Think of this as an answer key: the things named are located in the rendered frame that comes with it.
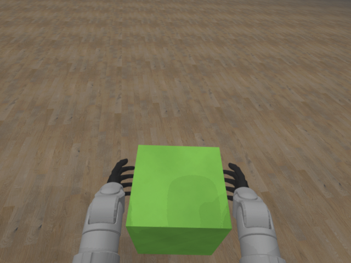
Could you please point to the left robot forearm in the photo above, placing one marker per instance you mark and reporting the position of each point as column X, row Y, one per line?
column 102, row 227

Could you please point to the right robot forearm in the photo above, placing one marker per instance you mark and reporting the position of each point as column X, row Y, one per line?
column 256, row 232

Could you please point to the right robot hand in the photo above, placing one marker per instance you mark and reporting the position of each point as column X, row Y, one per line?
column 239, row 179

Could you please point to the left robot hand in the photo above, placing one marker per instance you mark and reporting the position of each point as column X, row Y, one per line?
column 117, row 177

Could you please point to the carton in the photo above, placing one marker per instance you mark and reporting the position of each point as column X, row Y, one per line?
column 178, row 203

